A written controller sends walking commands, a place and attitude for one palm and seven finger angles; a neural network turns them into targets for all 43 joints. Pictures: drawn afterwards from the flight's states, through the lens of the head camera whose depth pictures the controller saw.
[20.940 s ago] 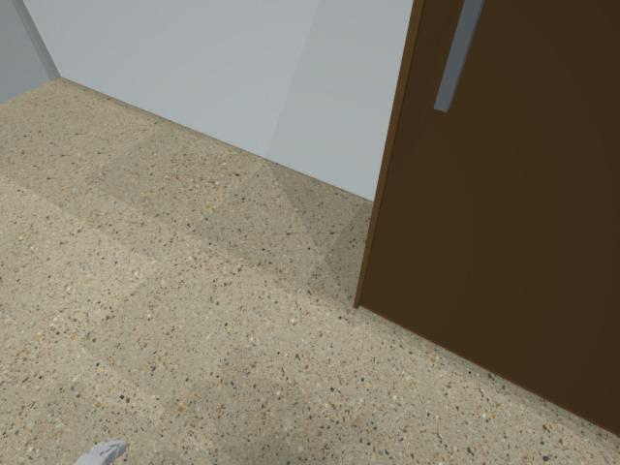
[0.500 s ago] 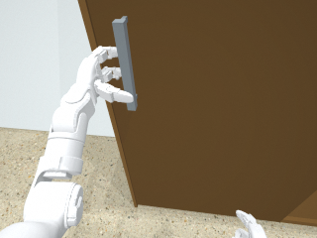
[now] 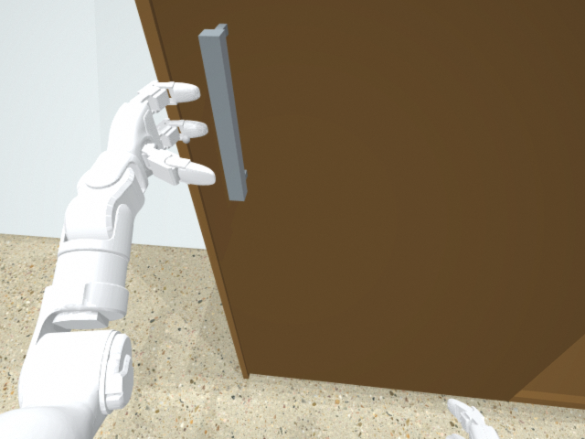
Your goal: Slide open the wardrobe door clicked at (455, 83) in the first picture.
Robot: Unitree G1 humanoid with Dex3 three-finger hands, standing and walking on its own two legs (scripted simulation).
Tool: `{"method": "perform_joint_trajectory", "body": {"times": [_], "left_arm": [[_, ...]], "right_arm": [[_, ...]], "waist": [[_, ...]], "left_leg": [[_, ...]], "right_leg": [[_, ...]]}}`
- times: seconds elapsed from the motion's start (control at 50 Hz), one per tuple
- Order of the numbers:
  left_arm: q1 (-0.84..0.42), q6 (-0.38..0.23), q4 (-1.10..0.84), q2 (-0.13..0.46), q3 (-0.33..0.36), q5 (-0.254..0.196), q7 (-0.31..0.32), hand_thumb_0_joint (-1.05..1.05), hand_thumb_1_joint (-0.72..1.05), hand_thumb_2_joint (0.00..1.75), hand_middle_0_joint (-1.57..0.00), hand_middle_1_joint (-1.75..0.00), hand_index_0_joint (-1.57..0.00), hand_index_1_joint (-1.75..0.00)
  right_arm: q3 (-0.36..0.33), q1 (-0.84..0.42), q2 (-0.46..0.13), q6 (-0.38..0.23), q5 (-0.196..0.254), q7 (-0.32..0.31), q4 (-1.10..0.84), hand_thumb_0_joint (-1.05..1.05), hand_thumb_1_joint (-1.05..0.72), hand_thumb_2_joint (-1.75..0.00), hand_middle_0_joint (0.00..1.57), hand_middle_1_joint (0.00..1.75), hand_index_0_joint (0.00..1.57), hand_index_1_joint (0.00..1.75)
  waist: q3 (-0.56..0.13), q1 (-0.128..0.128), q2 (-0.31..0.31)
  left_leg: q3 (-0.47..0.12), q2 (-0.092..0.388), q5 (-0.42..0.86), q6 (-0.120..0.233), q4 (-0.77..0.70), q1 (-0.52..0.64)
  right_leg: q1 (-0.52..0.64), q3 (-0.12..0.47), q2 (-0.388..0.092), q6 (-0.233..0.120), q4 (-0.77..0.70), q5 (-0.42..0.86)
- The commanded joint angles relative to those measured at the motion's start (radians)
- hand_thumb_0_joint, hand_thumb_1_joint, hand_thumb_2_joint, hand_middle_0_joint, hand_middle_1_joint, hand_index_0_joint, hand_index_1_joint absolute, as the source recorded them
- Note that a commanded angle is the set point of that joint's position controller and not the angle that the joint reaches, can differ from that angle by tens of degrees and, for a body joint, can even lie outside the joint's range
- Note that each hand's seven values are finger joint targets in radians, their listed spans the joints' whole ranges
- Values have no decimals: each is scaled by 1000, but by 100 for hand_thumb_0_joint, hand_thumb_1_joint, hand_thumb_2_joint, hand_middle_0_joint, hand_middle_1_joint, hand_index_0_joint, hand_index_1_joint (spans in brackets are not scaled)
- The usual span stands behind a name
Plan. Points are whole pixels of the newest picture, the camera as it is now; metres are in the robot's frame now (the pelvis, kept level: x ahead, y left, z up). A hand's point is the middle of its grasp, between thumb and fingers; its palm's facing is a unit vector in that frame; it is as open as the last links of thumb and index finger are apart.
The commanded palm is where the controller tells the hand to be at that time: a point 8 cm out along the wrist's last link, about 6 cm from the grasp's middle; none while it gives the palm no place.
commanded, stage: move the hooked fingers beside the handle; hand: left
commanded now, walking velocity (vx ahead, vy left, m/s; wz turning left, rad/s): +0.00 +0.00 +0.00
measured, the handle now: (231, 121) +0.47 +0.11 +0.23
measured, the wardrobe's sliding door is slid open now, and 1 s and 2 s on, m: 0.00 0.00 0.00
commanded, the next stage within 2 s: none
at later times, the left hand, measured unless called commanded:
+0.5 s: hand (170, 141) +0.41 +0.17 +0.24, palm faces -0.03 -1.00 -0.02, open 14.0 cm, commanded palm +0.39 +0.23 +0.24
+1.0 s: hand (174, 148) +0.41 +0.18 +0.23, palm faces -0.05 -1.00 +0.00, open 14.0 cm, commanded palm +0.39 +0.23 +0.24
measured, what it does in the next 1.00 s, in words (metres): stands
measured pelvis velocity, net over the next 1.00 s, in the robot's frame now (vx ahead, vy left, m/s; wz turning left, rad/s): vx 0.01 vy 0.01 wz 0.00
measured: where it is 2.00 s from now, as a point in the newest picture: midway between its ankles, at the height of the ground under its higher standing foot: outside the picture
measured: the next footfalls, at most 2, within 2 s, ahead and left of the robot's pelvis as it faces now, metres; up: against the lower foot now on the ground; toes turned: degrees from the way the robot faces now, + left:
none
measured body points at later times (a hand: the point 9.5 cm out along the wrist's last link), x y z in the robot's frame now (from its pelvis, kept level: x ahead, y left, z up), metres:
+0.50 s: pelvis +0.01 +0.01 +0.00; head -0.02 -0.01 +0.45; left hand +0.40 +0.23 +0.24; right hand +0.16 -0.24 -0.10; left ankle +0.03 +0.12 -0.74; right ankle -0.05 -0.09 -0.74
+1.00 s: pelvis +0.01 +0.01 +0.00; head -0.01 -0.01 +0.45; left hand +0.41 +0.23 +0.23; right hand +0.16 -0.24 -0.10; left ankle +0.03 +0.12 -0.74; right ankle -0.05 -0.09 -0.74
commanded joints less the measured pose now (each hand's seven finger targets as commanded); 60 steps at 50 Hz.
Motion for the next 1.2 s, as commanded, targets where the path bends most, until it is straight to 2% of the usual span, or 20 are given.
{"method": "perform_joint_trajectory", "body": {"times": [0.0, 0.16, 0.18, 0.26, 0.34, 0.36, 0.48, 0.54, 0.6, 0.64, 0.66, 0.7, 0.78, 0.84, 0.9, 0.94, 0.98, 1.04, 1.06, 1.18], "left_arm": [[-507, -68, -205, 176, 36, -22, -20, 0, -50, 30, -30, -120, -30, -120], [-479, -77, -207, 244, 91, -22, -19, 0, -50, 30, -30, -120, -30, -120], [-499, -78, -228, 217, 67, -20, -20, 0, -50, 30, -30, -120, -30, -120], [-489, -88, -256, 233, 78, -17, -20, 0, -50, 30, -30, -120, -30, -120], [-426, -80, -240, 259, 102, -19, -32, 0, -50, 30, -30, -120, -30, -120], [-445, -76, -263, 223, 70, -24, -38, 0, -50, 30, -30, -120, -30, -120], [-431, -49, -243, 221, 69, -31, -50, 0, -50, 30, -30, -120, -30, -120], [-424, -54, -243, 281, 113, -30, -49, 0, -50, 30, -30, -120, -30, -120], [-470, -61, -247, 273, 99, -30, -52, 0, -50, 30, -30, -120, -30, -120], [-461, -75, -236, 308, 122, -25, -53, 0, -50, 30, -30, -120, -30, -120], [-483, -85, -276, 317, 123, -24, -55, 0, -50, 30, -30, -120, -30, -120], [-479, -91, -296, 258, 80, -28, -65, 0, -50, 30, -30, -120, -30, -120], [-429, -76, -305, 192, 37, -45, -83, 0, -50, 30, -30, -120, -30, -120], [-361, -33, -196, 213, 62, -50, -83, 0, -50, 30, -30, -120, -30, -120], [-385, -6, -143, 264, 103, -41, -67, 0, -50, 30, -30, -120, -30, -120], [-407, -29, -171, 343, 159, -28, -45, 0, -50, 30, -30, -120, -30, -120], [-514, -76, -279, 312, 125, -18, -31, 0, -50, 30, -30, -120, -30, -120], [-530, -141, -384, 333, 136, -16, -29, 0, -50, 30, -30, -120, -30, -120], [-534, -150, -398, 307, 120, -21, -35, 0, -50, 30, -30, -120, -30, -120], [-297, -23, -117, 254, 100, -43, -96, 0, -50, 30, -30, -120, -30, -120]], "right_arm": [[-47, -117, -118, -57, 7, -12, -151, 0, -90, -90, 20, 30, 20, 30], [-49, -109, -126, -58, 7, -9, -154, 0, -90, -90, 20, 30, 20, 30], [-48, -111, -123, -60, 7, -9, -158, 0, -90, -90, 20, 30, 20, 30], [-49, -111, -124, -62, 6, -8, -164, 0, -90, -90, 20, 30, 20, 30], [-52, -108, -133, -58, 7, -9, -165, 0, -90, -90, 20, 30, 20, 30], [-49, -119, -126, -58, 9, -9, -171, 0, -90, -90, 20, 30, 20, 30], [-48, -119, -127, -56, 13, -12, -169, 0, -90, -90, 20, 30, 20, 30], [-52, -114, -135, -57, 11, -15, -165, 0, -90, -90, 20, 30, 20, 30], [-46, -116, -129, -57, 11, -18, -165, 0, -90, -90, 20, 30, 20, 30], [-50, -103, -136, -57, 8, -19, -160, 0, -90, -90, 20, 30, 20, 30], [-47, -112, -134, -59, 9, -18, -169, 0, -90, -90, 20, 30, 20, 30], [-46, -120, -125, -65, 11, -17, -176, 0, -90, -90, 20, 30, 20, 30], [-48, -124, -125, -71, 14, -9, -177, 0, -90, -90, 20, 30, 20, 30], [-52, -109, -137, -59, 16, -10, -158, 0, -90, -90, 20, 30, 20, 30], [-48, -108, -141, -53, 15, -15, -155, 0, -90, -90, 20, 30, 20, 30], [-51, -102, -144, -50, 10, -14, -156, 0, -90, -90, 20, 30, 20, 30], [-45, -113, -128, -56, 6, -14, -175, 0, -90, -90, 20, 30, 20, 30], [-49, -111, -127, -67, 1, -11, -182, 0, -90, -90, 20, 30, 20, 30], [-46, -114, -124, -71, 0, -11, -184, 0, -90, -90, 20, 30, 20, 30], [-50, -102, -141, -56, 18, -14, -157, 0, -90, -90, 20, 30, 20, 30]], "waist": [[-261, -2, -37], [-264, 11, -53], [-269, 4, -34], [-283, 9, -11], [-291, 18, -45], [-280, 10, -13], [-240, 2, -47], [-253, 7, -50], [-256, 0, -27], [-266, 1, -28], [-294, 4, 19], [-309, -1, 47], [-305, -3, 24], [-222, -1, -69], [-189, 5, -102], [-220, 15, -83], [-284, 8, -11], [-370, 5, 39], [-387, 3, 61], [-205, 12, -61]], "left_leg": [[-50, -36, 204, 62, 7, 227], [-51, -33, 208, 61, 2, 209], [-49, -34, 213, 62, 5, 220], [-54, -29, 229, 59, 4, 237], [-54, -28, 255, 59, 7, 241], [-51, -30, 252, 59, 7, 239], [-56, -28, 221, 58, 6, 229], [-54, -27, 224, 59, 10, 235], [-56, -33, 218, 59, 10, 227], [-56, -28, 225, 58, 12, 235], [-58, -31, 240, 57, 12, 245], [-60, -31, 270, 55, 20, 272], [-66, -28, 304, 55, 27, 288], [-61, -26, 233, 55, 16, 225], [-58, -27, 176, 57, 6, 174], [-55, -28, 184, 57, 9, 179], [-59, -31, 221, 57, 10, 218], [-61, -25, 303, 56, 26, 295], [-66, -28, 317, 55, 26, 311], [-45, -28, 224, 57, 14, 185]], "right_leg": [[-87, 55, 7, 17, -59, 364], [-68, 54, 5, 17, -54, 364], [-75, 54, 6, 15, -53, 363], [-72, 50, 7, 11, -51, 361], [-56, 47, 8, 12, -46, 392], [-65, 48, 6, 12, -44, 394], [-97, 44, 10, 14, -54, 356], [-92, 49, 8, 15, -58, 358], [-92, 52, 6, 14, -54, 358], [-86, 49, 6, 13, -56, 354], [-72, 55, 2, 10, -51, 370], [-78, 50, 5, 6, -42, 394], [-89, 41, 10, 7, -36, 424], [-113, 35, 11, 14, -51, 369], [-128, 44, 5, 21, -57, 322], [-104, 52, 1, 18, -58, 319], [-75, 54, 1, 10, -45, 348], [-45, 56, 4, 7, -37, 414], [-41, 56, 5, 6, -33, 427], [-94, 44, 4, 22, -48, 406]]}}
